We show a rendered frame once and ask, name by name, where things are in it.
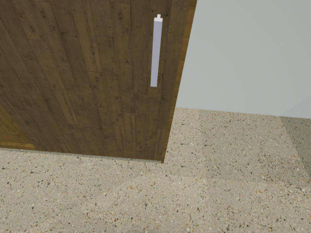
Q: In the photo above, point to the wardrobe door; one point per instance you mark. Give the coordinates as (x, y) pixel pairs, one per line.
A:
(75, 75)
(9, 130)

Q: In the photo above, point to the handle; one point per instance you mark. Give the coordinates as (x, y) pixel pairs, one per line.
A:
(156, 49)

